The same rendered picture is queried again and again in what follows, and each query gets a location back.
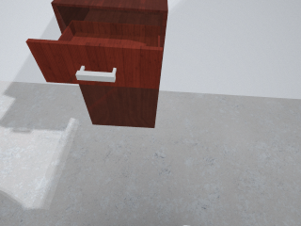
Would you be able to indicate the drawer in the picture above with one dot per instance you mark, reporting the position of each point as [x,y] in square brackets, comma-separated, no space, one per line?
[133,49]

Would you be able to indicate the handle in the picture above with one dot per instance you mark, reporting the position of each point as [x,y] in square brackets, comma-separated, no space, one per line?
[96,76]

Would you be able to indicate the cabinet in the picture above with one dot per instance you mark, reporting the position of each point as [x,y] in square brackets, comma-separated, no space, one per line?
[111,105]

